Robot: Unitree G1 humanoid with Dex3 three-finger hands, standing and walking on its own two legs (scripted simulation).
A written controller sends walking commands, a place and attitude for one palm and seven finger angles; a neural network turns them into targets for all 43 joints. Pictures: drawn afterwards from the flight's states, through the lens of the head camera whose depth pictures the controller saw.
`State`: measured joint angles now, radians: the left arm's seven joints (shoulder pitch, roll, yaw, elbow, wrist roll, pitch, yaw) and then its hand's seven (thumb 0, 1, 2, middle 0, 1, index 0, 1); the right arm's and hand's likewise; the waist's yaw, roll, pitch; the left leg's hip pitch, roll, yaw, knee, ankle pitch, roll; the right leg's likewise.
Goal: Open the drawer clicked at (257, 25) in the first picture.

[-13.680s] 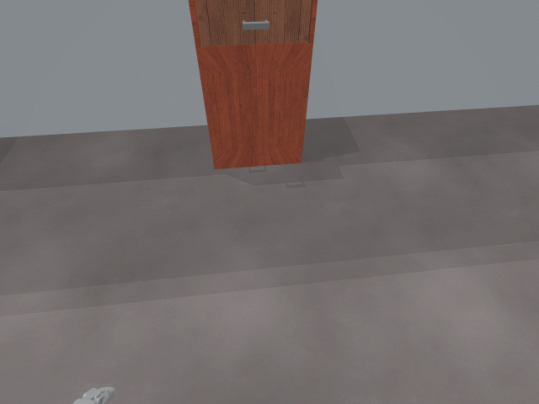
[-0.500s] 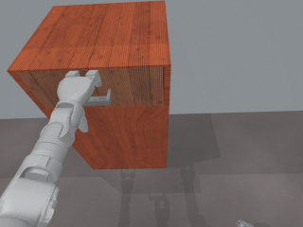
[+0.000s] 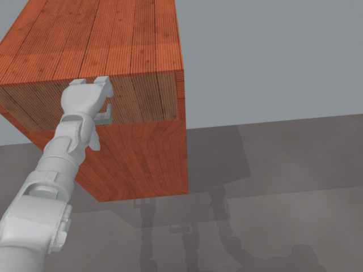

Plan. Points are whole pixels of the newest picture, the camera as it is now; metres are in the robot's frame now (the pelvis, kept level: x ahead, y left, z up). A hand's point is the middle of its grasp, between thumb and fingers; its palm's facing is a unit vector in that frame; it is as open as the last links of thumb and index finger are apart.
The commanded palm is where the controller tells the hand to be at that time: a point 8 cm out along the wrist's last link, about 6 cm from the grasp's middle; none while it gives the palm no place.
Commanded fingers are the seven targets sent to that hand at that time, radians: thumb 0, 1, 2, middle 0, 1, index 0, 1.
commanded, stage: move the hooked fingers above the handle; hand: left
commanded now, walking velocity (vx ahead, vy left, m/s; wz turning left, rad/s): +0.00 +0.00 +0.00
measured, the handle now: (92, 114) +0.51 +0.24 +0.02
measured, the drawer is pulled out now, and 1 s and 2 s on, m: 0.00 0.00 0.00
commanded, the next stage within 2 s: none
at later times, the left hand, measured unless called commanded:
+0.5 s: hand (91, 113) +0.46 +0.21 +0.07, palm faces +0.02 -0.05 -1.00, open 13.8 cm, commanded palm +0.45 +0.24 +0.13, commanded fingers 0.00 -0.50 0.30 -0.30 -1.20 -0.30 -1.20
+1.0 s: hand (68, 128) +0.43 +0.26 +0.06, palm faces -0.12 +0.01 -0.99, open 13.8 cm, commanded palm +0.43 +0.25 +0.13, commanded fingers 0.00 -0.50 0.30 -0.30 -1.20 -0.30 -1.20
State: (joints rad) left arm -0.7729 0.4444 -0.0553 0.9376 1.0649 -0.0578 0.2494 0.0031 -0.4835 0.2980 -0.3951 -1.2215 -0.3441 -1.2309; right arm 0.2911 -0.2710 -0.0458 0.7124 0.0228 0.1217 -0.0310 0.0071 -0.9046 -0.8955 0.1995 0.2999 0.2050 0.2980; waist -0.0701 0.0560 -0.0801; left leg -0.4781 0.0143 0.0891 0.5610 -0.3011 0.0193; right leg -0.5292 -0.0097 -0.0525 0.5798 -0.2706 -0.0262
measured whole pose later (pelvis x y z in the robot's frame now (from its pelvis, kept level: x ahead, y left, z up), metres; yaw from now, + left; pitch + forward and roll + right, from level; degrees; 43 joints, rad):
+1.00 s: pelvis -0.01 +0.01 +0.00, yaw +1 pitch +11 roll +0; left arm -0.75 0.52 -0.11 0.93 1.02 -0.09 0.13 0.00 -0.48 0.30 -0.33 -1.20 -0.33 -1.21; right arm 0.33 -0.28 -0.05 0.69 0.03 0.10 -0.06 0.01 -0.90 -0.90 0.20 0.30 0.21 0.30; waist -0.04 0.04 -0.07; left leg -0.47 0.00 0.07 0.57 -0.29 0.03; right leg -0.50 -0.02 -0.07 0.56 -0.26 -0.01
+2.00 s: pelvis -0.01 +0.02 +0.00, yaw -1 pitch +12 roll +0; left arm -0.84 0.46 -0.05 1.01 1.06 -0.01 0.26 0.00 -0.48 0.30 -0.41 -1.27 -0.39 -1.30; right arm 0.28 -0.27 -0.01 0.72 0.03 0.13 -0.03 0.01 -0.90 -0.90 0.20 0.30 0.21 0.30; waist -0.07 0.07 -0.11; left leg -0.50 0.01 0.11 0.59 -0.31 0.04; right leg -0.55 -0.02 -0.03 0.59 -0.26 0.00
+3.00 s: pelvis -0.01 +0.01 -0.01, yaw +1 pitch +13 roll -1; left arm -0.76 0.54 -0.06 0.90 1.05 -0.20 0.21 0.00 -0.49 0.30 -0.33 -1.20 -0.33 -1.21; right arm 0.35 -0.29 -0.06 0.71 0.01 0.08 -0.06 0.01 -0.90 -0.90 0.20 0.30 0.21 0.30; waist -0.05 0.03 -0.07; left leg -0.56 0.01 0.06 0.65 -0.32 0.03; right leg -0.58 -0.02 -0.08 0.62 -0.28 -0.02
